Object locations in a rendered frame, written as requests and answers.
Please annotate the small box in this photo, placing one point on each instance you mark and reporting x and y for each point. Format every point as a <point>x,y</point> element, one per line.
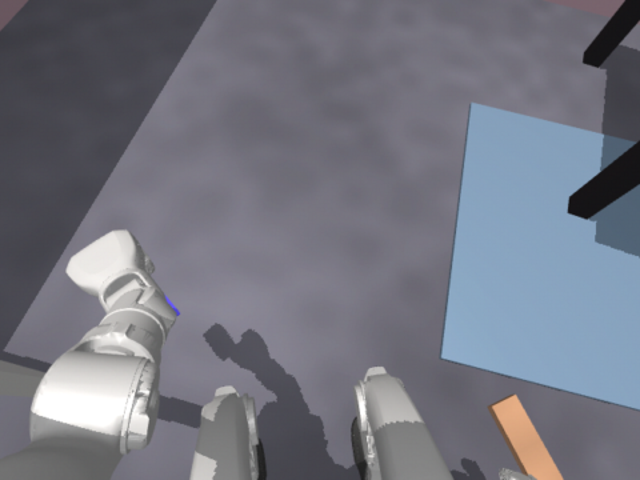
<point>172,305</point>

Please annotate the left robot hand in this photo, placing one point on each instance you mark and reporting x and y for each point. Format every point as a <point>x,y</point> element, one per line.
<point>113,252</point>

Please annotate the left robot arm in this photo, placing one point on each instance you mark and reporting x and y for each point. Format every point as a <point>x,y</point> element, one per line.
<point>100,399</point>

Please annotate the right robot foot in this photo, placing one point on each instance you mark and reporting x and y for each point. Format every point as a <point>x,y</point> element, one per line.
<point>358,452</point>

